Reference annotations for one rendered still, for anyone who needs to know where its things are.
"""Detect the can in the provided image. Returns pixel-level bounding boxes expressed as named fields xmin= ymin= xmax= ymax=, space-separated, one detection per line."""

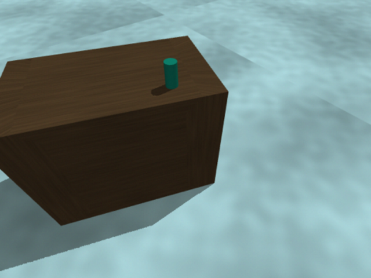
xmin=163 ymin=58 xmax=179 ymax=89

